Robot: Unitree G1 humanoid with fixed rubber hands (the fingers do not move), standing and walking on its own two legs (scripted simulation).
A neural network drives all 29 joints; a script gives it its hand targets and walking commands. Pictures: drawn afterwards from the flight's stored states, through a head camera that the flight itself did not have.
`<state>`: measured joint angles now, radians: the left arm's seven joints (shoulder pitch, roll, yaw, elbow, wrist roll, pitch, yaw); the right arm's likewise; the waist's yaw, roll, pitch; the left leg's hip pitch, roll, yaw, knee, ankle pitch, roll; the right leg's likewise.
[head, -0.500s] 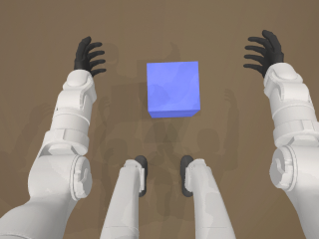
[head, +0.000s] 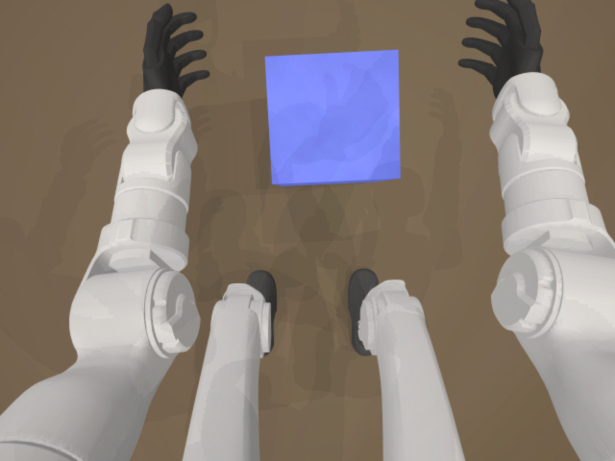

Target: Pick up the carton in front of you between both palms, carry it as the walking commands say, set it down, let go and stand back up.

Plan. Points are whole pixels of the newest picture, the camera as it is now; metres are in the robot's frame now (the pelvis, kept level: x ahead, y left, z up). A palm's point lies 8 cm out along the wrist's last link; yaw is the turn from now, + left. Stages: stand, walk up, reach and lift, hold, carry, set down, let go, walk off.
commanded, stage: reach and lift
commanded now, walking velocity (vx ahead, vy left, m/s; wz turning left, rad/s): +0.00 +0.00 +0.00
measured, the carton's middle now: (330, 130) +0.50 -0.04 -0.46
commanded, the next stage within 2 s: none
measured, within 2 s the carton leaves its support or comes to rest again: leaves its support in 1.50 s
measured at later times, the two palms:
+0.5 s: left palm (217, 127) +0.50 +0.15 -0.36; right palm (441, 119) +0.50 -0.22 -0.36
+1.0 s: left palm (229, 127) +0.50 +0.14 -0.39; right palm (428, 119) +0.50 -0.21 -0.39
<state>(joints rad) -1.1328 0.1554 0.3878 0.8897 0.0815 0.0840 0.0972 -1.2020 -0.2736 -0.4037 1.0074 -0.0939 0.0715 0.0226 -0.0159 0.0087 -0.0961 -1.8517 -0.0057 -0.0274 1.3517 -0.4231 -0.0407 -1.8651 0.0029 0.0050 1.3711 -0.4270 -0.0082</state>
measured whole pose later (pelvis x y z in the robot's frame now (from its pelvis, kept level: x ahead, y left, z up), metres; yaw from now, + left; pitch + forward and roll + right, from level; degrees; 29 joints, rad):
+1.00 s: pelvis -0.05 +0.01 -0.22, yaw +0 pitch +37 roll +2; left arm -1.49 0.28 0.13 1.14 -0.21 0.05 0.17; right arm -1.55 -0.44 -0.03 1.23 0.22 0.05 -0.06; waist -0.01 0.03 0.37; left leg -2.25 -0.03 -0.01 2.19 -0.59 -0.05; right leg -2.28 0.01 0.04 2.21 -0.59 0.01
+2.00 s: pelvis -0.06 +0.02 -0.12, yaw -3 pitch +42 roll +2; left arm -1.13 -0.04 0.55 0.69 0.24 0.38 0.08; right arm -1.19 -0.11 -0.45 0.83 -0.24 0.38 -0.01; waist -0.01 0.01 -0.10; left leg -2.07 -0.07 -0.05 1.82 -0.49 -0.06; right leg -2.09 0.06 0.07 1.81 -0.46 0.04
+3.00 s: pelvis +0.03 +0.02 +0.14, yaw -4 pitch +15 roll +0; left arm -0.39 -0.16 0.33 0.50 0.21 0.41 0.04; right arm -0.41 0.11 -0.32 0.53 -0.22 0.42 -0.02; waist 0.00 0.01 -0.15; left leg -0.76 -0.03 -0.07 0.88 -0.37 -0.02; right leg -0.77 0.03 0.07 0.87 -0.35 0.02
